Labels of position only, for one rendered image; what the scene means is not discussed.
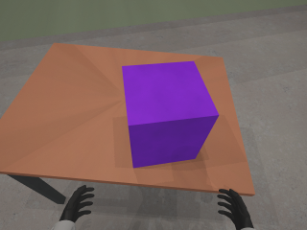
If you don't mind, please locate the left robot hand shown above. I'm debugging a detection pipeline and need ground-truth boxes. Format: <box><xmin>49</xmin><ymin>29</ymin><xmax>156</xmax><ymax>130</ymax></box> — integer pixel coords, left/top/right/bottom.
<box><xmin>59</xmin><ymin>185</ymin><xmax>95</xmax><ymax>223</ymax></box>

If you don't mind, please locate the table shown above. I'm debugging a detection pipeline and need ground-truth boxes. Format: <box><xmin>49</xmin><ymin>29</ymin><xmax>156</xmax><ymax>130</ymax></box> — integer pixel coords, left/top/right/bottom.
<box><xmin>0</xmin><ymin>42</ymin><xmax>255</xmax><ymax>204</ymax></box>

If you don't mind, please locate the left robot forearm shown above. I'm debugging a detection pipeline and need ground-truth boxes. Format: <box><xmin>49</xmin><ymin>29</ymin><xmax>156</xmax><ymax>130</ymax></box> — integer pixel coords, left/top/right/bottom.
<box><xmin>51</xmin><ymin>219</ymin><xmax>76</xmax><ymax>230</ymax></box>

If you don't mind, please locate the right robot hand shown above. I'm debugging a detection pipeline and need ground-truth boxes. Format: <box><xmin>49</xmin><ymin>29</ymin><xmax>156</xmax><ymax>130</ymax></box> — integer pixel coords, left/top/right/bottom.
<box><xmin>217</xmin><ymin>189</ymin><xmax>254</xmax><ymax>230</ymax></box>

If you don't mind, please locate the carton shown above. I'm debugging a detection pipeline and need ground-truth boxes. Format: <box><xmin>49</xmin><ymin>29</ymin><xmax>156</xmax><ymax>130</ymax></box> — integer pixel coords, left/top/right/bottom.
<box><xmin>122</xmin><ymin>61</ymin><xmax>219</xmax><ymax>168</ymax></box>

